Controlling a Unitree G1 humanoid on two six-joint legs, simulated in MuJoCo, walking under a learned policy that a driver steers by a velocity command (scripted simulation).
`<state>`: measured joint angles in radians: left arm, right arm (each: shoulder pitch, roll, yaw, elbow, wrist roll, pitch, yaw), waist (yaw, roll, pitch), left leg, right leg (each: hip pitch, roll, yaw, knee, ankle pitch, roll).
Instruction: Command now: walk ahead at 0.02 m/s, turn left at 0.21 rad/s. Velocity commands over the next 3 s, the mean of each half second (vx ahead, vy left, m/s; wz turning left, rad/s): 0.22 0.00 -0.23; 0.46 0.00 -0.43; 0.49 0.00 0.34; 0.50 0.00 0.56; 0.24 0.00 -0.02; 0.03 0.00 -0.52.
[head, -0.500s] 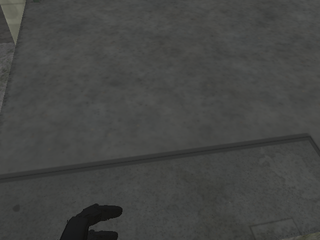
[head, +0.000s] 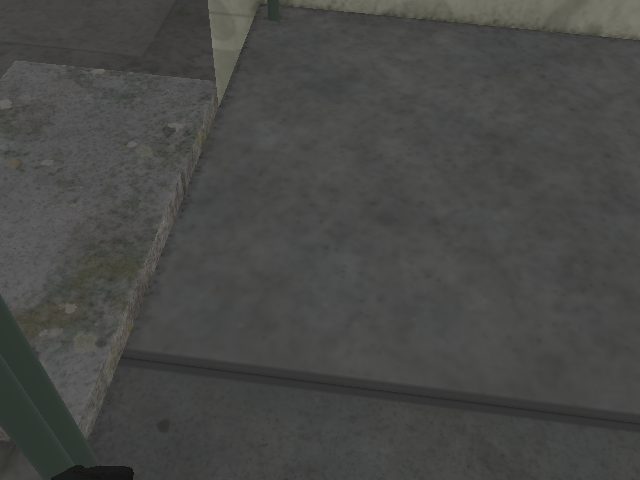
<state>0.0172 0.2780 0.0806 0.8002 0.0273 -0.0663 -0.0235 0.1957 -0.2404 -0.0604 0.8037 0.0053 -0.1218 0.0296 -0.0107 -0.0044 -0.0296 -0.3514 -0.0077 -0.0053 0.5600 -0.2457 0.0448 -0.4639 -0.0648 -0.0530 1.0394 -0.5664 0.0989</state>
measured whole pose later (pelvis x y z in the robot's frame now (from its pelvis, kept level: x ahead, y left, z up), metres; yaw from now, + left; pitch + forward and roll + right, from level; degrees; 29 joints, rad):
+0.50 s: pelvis +0.07 -0.09 -0.01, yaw -11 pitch -1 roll +1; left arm 0.33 0.23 0.08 0.93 0.04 -0.13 -0.06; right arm 0.16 -0.24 -0.07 0.80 -0.06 -0.05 0.03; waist 0.03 0.02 0.01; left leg -0.32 0.06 -0.02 1.04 -0.49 0.04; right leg -0.21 0.01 -0.04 0.62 -0.40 -0.05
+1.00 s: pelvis +0.32 -0.17 +0.07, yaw -25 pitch +7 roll +4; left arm 0.30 0.26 0.05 0.92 0.08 -0.09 -0.08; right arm 0.17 -0.21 0.00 0.90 -0.04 -0.10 0.03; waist -0.03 -0.04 -0.11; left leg -0.62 -0.02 0.17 0.96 -0.45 0.08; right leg -0.68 0.06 0.16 1.68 -0.17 -0.15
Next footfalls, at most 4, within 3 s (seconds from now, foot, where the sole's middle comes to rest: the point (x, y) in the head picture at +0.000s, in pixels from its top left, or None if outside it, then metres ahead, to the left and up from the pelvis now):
0.14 right None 0.02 -0.16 -0.77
0.44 right None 0.06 -0.19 -0.77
0.84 left None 0.43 -0.11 -0.64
1.28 right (549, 432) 0.56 -0.44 -0.64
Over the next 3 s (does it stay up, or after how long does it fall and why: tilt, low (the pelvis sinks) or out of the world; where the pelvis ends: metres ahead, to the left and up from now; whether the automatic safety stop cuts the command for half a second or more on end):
stays up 1.04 -0.30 0.14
